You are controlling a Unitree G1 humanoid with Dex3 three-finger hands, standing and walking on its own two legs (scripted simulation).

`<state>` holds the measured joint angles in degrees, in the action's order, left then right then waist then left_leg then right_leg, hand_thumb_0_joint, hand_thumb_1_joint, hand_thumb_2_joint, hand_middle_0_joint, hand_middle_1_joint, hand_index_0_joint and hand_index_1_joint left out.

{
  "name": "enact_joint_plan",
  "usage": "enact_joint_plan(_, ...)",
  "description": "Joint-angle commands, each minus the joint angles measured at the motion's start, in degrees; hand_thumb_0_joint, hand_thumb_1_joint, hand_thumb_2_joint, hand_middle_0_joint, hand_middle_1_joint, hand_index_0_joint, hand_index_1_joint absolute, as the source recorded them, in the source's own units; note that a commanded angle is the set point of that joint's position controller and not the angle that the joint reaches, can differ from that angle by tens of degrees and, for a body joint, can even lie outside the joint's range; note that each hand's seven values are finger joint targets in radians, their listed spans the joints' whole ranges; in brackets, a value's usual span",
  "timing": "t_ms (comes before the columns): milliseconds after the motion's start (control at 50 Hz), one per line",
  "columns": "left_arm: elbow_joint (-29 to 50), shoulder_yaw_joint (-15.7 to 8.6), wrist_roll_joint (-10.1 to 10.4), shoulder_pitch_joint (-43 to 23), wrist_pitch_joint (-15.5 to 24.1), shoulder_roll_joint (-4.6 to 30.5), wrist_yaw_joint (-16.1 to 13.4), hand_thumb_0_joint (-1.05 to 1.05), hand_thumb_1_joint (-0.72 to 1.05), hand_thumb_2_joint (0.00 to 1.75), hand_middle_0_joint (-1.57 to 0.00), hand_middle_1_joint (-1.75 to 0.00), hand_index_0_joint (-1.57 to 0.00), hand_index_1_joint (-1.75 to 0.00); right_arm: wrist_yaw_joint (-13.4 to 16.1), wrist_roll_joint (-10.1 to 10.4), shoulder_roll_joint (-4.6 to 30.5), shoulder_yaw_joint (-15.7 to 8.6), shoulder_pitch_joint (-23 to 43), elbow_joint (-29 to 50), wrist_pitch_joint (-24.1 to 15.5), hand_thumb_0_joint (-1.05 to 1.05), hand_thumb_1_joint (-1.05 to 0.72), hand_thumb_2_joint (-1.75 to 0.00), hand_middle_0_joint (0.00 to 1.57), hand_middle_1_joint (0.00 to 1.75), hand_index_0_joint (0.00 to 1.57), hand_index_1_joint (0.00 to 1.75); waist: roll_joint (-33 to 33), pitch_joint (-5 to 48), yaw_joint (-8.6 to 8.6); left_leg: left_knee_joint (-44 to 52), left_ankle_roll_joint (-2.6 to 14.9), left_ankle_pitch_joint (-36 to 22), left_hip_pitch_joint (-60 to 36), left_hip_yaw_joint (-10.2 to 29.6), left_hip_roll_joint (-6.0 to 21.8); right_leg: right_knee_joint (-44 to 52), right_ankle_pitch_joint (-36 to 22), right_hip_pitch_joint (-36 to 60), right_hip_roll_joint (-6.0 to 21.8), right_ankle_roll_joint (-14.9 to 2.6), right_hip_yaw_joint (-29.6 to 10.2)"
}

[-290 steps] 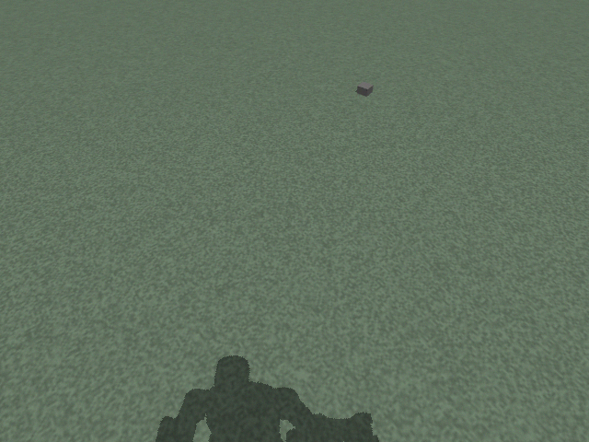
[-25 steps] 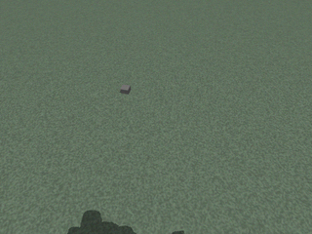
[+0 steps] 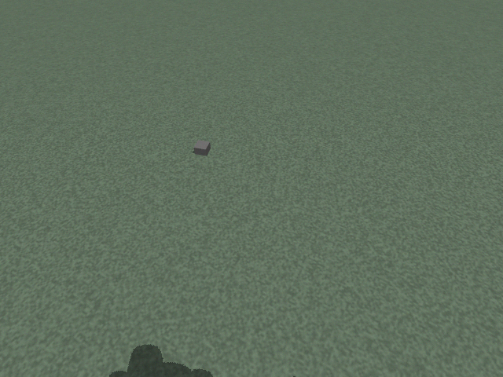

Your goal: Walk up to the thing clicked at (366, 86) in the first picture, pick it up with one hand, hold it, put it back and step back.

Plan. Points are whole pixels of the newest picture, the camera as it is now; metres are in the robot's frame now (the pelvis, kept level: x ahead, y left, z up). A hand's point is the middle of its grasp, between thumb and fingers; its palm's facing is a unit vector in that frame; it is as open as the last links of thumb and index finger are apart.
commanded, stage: stand
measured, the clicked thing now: (202, 147) +1.52 +0.29 -0.76
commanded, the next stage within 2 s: none
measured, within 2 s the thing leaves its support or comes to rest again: neither
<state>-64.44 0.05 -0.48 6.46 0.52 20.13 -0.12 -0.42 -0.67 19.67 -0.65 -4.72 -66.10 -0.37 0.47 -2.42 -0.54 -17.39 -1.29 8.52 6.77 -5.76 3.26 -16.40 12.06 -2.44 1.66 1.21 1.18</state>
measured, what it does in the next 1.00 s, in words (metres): stands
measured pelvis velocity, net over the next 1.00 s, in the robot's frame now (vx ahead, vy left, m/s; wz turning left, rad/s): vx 0.00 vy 0.00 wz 0.01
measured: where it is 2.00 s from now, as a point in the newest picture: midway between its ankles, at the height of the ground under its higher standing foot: outside the picture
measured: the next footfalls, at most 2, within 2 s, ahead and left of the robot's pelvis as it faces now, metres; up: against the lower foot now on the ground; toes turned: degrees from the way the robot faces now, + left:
none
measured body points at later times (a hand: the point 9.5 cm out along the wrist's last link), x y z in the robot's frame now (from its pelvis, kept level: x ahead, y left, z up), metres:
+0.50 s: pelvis +0.00 +0.00 +0.00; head +0.01 +0.01 +0.45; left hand +0.07 +0.31 -0.14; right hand +0.08 -0.30 -0.13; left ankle +0.01 +0.13 -0.75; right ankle -0.03 -0.13 -0.75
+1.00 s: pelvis +0.00 +0.00 +0.00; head +0.01 +0.01 +0.45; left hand +0.07 +0.31 -0.13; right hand +0.08 -0.30 -0.13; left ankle +0.01 +0.13 -0.75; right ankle -0.03 -0.13 -0.75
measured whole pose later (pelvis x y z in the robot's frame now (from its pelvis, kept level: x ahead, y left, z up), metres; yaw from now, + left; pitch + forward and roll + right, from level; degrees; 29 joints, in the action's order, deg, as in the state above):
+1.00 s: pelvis +0.00 +0.00 +0.00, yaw +0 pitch -2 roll +0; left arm -64.2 0.2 -0.6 7.2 0.5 20.3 -0.1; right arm -0.3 -0.6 19.6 -0.4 -5.5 -65.8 -0.5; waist 0.5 -2.7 -0.3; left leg -17.8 -0.9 8.9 7.0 -5.4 2.7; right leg -16.5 12.4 -2.3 2.3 1.6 1.5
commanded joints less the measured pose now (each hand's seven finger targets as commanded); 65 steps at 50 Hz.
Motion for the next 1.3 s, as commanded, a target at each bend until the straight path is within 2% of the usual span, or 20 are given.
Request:
enact_joint_plan(0,3.1,-2.2,-0.2,-2.1,1.3,12.4,-0.6,0.00,0.90,0.90,-0.20,-0.30,-0.20,-0.30,0.6,0.1,12.2,-1.9,2.5,3.6,-1.2,0.00,-0.90,-0.90,0.20,0.30,0.20,0.30,-0.7,3.5,-0.05,2.0,1.62,-6.9,-3.6,6.0,5.9,3.4,-8.7,-4.2,6.8,-1.82,-4.5)
enact_joint_plan(200,3.2,-2.1,-0.1,-1.7,1.3,12.3,-0.5,0.00,0.90,0.90,-0.20,-0.30,-0.20,-0.30,0.5,0.1,12.3,-1.8,2.0,3.5,-1.3,0.00,-0.90,-0.90,0.20,0.30,0.20,0.30,-0.1,3.7,0.23,1.6,1.73,-9.9,-4.1,6.4,6.2,2.7,-10.9,-3.8,6.9,-1.94,-4.4)
enact_joint_plan(500,3.2,-2.2,-0.1,-1.6,1.1,12.6,-0.5,0.00,0.90,0.90,-0.20,-0.30,-0.20,-0.30,0.6,0.0,12.3,-1.7,1.2,3.5,-1.3,0.00,-0.90,-0.90,0.20,0.30,0.20,0.30,-0.7,3.6,0.06,1.8,1.61,-8.6,-3.8,6.5,6.1,2.8,-8.8,-3.7,7.0,-1.99,-4.3)
enact_joint_plan(700,3.3,-2.0,-0.1,-1.3,1.2,12.2,-0.5,0.00,0.90,0.90,-0.20,-0.30,-0.20,-0.30,0.6,0.0,12.5,-1.9,1.4,3.7,-1.3,0.00,-0.90,-0.90,0.20,0.30,0.20,0.30,-0.8,4.6,0.10,1.1,1.84,-11.1,-4.5,6.5,6.2,2.3,-10.5,-3.4,7.0,-2.03,-3.9)
enact_joint_plan(740,3.5,-2.0,-0.1,-1.3,1.2,12.1,-0.4,0.00,0.90,0.90,-0.20,-0.30,-0.20,-0.30,0.6,0.0,12.4,-1.8,1.4,3.7,-1.3,0.00,-0.90,-0.90,0.20,0.30,0.20,0.30,-0.7,4.4,0.11,1.2,1.88,-9.8,-3.9,6.2,5.9,2.9,-10.5,-3.1,7.2,-1.97,-4.2)
enact_joint_plan(800,3.4,-1.9,-0.1,-1.3,1.2,12.3,-0.5,0.00,0.90,0.90,-0.20,-0.30,-0.20,-0.30,0.6,0.0,12.2,-1.6,1.7,3.7,-1.4,0.00,-0.90,-0.90,0.20,0.30,0.20,0.30,-0.8,3.4,0.17,1.5,1.66,-10.8,-3.3,6.7,6.0,2.7,-11.0,-3.3,7.0,-1.93,-4.0)
enact_joint_plan(840,3.5,-2.1,-0.2,-1.6,1.1,12.5,-0.5,0.00,0.90,0.90,-0.20,-0.30,-0.20,-0.30,0.7,0.0,12.2,-1.7,1.4,3.7,-1.4,0.00,-0.90,-0.90,0.20,0.30,0.20,0.30,-0.6,3.8,0.20,1.7,1.52,-9.7,-3.5,6.6,5.9,2.5,-9.5,-3.4,6.9,-1.95,-3.9)
enact_joint_plan(920,3.2,-2.0,-0.2,-1.0,1.1,12.1,-0.5,0.00,0.90,0.90,-0.20,-0.30,-0.20,-0.30,0.7,0.1,12.6,-1.8,1.7,3.7,-1.4,0.00,-0.90,-0.90,0.20,0.30,0.20,0.30,-0.4,4.3,0.36,1.2,1.82,-11.5,-4.5,6.7,6.1,2.5,-10.8,-3.3,6.9,-1.94,-3.8)
enact_joint_plan(1020,3.4,-2.2,-0.1,-1.3,1.1,12.4,-0.5,0.00,0.90,0.90,-0.20,-0.30,-0.20,-0.30,0.7,0.1,12.2,-1.7,1.3,3.8,-1.3,0.00,-0.90,-0.90,0.20,0.30,0.20,0.30,-0.7,3.9,0.10,1.4,1.83,-9.6,-4.1,6.4,5.8,2.6,-10.2,-3.4,7.2,-2.03,-4.1)
enact_joint_plan(1140,3.3,-2.1,-0.2,-1.0,1.1,12.3,-0.5,0.00,0.90,0.90,-0.20,-0.30,-0.20,-0.30,0.8,0.2,12.2,-1.7,1.4,3.9,-1.5,0.00,-0.90,-0.90,0.20,0.30,0.20,0.30,-0.3,4.1,0.29,1.3,1.76,-12.2,-4.8,6.6,6.2,2.1,-11.9,-3.5,7.0,-1.96,-3.8)
enact_joint_plan(1280,3.4,-2.2,-0.1,-1.1,1.1,12.4,-0.6,0.00,0.90,0.90,-0.20,-0.30,-0.20,-0.30,0.8,0.1,12.5,-1.8,1.2,4.0,-1.2,0.00,-0.90,-0.90,0.20,0.30,0.20,0.30,-0.4,4.1,0.23,0.9,2.03,-11.0,-4.5,6.3,6.1,2.3,-11.9,-2.7,7.3,-2.05,-4.0)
